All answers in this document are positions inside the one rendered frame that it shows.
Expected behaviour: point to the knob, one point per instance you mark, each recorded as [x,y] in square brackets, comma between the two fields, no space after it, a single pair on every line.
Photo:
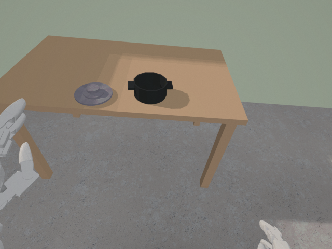
[93,88]

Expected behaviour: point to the right robot hand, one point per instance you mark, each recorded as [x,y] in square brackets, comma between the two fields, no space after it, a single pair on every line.
[274,236]

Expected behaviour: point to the lid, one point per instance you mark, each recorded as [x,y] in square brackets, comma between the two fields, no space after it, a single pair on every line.
[85,98]

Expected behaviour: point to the left robot hand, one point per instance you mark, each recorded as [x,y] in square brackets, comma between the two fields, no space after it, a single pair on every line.
[11,120]

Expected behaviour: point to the pot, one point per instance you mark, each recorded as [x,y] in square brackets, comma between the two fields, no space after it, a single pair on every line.
[150,87]

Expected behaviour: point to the table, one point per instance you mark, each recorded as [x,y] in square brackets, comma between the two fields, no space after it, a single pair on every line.
[48,76]

